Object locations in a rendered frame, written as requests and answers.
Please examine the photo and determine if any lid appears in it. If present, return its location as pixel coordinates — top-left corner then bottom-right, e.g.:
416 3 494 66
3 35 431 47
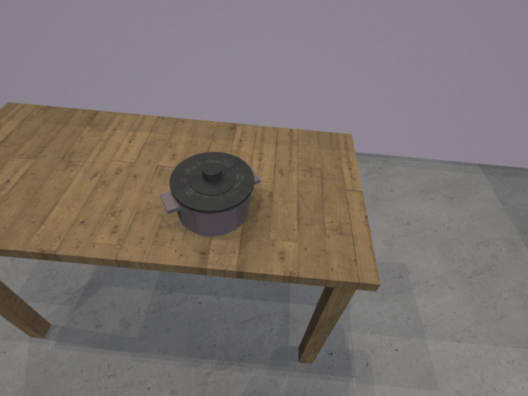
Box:
169 152 254 214

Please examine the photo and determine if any pot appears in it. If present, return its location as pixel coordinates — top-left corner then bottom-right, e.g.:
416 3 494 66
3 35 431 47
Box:
160 166 261 236

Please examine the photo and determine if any knob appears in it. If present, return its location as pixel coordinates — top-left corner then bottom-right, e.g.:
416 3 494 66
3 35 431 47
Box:
202 162 222 182

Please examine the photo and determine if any table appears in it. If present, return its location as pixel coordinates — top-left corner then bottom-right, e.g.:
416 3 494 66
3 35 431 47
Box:
0 102 380 364

